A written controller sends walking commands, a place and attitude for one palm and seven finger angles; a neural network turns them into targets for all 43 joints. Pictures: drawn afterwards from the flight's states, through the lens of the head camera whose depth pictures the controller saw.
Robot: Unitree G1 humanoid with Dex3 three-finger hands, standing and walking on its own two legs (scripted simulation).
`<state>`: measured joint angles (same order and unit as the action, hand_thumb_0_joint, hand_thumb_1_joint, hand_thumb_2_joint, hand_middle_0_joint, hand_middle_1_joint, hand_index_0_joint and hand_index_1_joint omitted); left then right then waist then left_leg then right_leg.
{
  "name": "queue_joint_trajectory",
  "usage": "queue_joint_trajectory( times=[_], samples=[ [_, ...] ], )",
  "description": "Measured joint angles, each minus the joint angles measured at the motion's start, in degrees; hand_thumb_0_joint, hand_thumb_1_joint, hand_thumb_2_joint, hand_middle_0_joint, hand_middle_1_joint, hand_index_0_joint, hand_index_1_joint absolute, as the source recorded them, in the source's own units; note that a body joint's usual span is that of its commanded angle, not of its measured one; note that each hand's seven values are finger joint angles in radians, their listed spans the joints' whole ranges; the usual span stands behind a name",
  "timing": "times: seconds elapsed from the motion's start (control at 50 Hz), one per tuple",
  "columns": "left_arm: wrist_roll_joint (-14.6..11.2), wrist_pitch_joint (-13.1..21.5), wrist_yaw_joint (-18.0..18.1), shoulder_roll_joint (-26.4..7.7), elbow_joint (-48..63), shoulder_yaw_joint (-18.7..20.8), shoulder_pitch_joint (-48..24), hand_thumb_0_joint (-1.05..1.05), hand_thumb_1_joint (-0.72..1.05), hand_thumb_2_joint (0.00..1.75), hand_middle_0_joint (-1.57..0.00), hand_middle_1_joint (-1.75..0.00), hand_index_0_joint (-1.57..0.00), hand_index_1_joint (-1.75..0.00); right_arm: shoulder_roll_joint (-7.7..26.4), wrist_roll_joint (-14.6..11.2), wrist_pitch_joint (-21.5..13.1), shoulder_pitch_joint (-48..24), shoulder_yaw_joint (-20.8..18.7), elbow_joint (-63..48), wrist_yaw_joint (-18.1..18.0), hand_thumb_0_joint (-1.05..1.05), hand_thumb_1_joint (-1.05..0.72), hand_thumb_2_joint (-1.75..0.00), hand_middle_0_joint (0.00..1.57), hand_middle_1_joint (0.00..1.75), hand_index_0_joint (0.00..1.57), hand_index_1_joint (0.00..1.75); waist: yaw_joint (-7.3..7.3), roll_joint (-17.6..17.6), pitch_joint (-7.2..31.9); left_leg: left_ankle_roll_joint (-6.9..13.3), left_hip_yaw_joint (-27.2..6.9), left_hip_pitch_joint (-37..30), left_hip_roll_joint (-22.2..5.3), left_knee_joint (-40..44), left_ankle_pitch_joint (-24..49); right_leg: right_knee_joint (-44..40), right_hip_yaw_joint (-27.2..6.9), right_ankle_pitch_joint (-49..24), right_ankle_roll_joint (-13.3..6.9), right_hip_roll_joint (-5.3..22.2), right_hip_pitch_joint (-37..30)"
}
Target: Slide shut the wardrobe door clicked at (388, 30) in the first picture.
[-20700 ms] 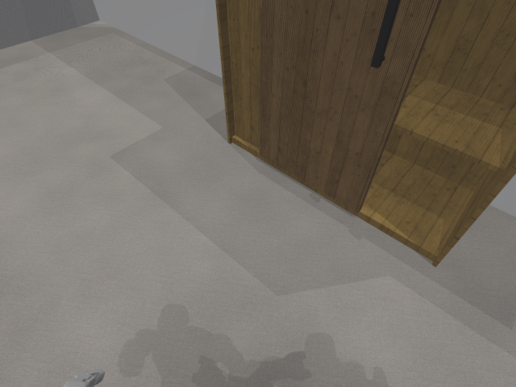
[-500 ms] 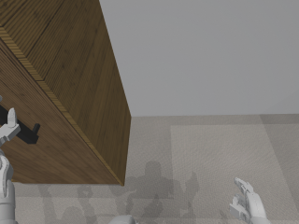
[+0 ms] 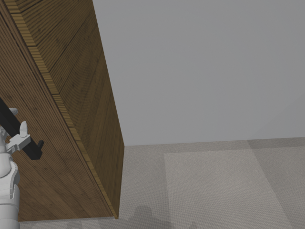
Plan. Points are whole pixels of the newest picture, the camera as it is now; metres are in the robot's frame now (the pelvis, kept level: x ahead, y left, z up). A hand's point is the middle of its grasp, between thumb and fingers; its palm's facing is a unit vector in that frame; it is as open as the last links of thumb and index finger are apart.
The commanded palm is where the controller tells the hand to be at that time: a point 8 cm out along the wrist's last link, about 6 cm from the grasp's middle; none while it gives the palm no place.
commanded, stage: stop walking and hold the door there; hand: left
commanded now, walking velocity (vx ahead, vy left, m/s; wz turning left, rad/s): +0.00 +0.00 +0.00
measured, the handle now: (11, 113) +0.34 +0.38 +0.17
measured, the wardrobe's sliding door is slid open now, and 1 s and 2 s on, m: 0.00 0.00 0.00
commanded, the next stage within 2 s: loosen the grip on the handle in 1.52 s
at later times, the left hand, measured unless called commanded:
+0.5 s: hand (22, 137) +0.30 +0.35 +0.12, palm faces +0.54 -0.80 -0.27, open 6.8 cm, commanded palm +0.25 +0.37 +0.11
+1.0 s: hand (23, 136) +0.30 +0.35 +0.12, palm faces +0.48 -0.85 -0.21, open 6.4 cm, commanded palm +0.25 +0.36 +0.11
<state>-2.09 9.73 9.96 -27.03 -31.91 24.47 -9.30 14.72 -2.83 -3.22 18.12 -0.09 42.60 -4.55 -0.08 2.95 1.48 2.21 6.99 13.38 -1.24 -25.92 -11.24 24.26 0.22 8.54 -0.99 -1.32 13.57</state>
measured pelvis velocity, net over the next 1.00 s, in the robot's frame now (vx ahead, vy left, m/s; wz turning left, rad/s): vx -0.02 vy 0.07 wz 0.00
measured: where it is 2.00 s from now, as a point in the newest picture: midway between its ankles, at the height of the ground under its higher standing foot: outside the picture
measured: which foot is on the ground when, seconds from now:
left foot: down 0.00-1.00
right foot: down 0.00-0.50, up 0.52-0.88, down 0.90-1.00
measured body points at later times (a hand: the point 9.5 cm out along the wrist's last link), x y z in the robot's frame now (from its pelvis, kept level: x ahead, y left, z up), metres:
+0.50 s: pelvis -0.01 +0.05 -0.01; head +0.01 +0.04 +0.44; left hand +0.27 +0.39 +0.14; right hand +0.20 -0.21 -0.09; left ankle +0.04 +0.10 -0.74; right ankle +0.05 -0.11 -0.74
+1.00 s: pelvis -0.02 +0.07 +0.00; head -0.02 +0.07 +0.45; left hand +0.27 +0.39 +0.14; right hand +0.12 -0.16 -0.10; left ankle +0.04 +0.10 -0.74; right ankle -0.04 -0.05 -0.74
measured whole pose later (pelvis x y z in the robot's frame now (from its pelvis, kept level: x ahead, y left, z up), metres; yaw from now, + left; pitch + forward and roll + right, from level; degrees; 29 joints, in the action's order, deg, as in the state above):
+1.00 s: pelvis -0.02 +0.07 +0.00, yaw +0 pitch -2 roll -1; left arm -5.0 4.3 11.2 -19.8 -13.2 16.0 -7.2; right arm 13.6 -1.3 -3.5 12.4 2.1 39.6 -4.5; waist -0.8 1.8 -1.9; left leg 3.5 9.2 11.2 4.8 -15.4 -4.0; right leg 21.5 0.3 13.3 -0.6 -0.7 6.4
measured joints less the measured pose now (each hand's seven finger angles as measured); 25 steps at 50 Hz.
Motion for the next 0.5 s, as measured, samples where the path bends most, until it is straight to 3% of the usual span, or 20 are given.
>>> queue_joint_trajectory(
  times=[0.2, 0.4, 0.48, 0.5],
  samples=[
    [-0.37, 0.73, 0.22, 1.33, 3.27, -1.47, 2.32, -0.12, 0.58, 0.82, -0.39, -1.36, -0.23, -1.37, 0.55, -0.31, 0.02, -1.76, -0.37, -0.34, -0.66, 0.01, -0.9, -0.9, 0.2, 0.3, 0.2, 0.3, -1.11, 0.19, 0.47, 0.46, 0.14, -1.0, 0.79, 1.46, 0.71, -0.31, -0.22, 0.71, 0.62, 0.68, -0.58],
    [-0.58, 0.33, -0.03, 3.69, 11.04, -4.12, 1.56, -0.13, 0.59, 0.81, -0.41, -1.38, -0.21, -1.36, 3.1, -0.2, 2.05, -8.19, -2.16, -4.02, -0.29, 0.01, -0.9, -0.9, 0.2, 0.3, 0.2, 0.3, -1.62, 0.62, -2.84, 0.3, -1.2, 2.89, 2.36, -3.94, -1.4, 3.65, 1.13, 2.46, 1.96, 2.64, 1.88],
    [-0.61, 0.38, -0.43, 4.38, 14.71, -5.82, 0.98, -0.14, 0.6, 0.82, -0.43, -1.39, -0.21, -1.36, 2.87, -0.28, 3.07, -10.31, -1.94, -5.2, -0.46, 0.01, -0.9, -0.9, 0.2, 0.3, 0.2, 0.3, -1.69, -1.31, -4.21, 3.06, -0.4, 3.09, 4.77, -2.99, -0.21, 6.32, 0.35, 3.26, 3.27, 4.97, 3.68],
    [-0.71, 0.28, -0.37, 4.52, 15.65, -6.21, 0.86, -0.14, 0.61, 0.82, -0.44, -1.39, -0.21, -1.36, 2.59, -0.34, 3.18, -10.67, -1.71, -5.72, -0.5, 0.01, -0.9, -0.9, 0.2, 0.3, 0.2, 0.3, -1.8, -1.7, -4.54, 3.88, -0.07, 3.22, 5.17, -2.98, -0.02, 7.58, 0.27, 4.29, 2.76, 5.48, 4.4]
  ],
)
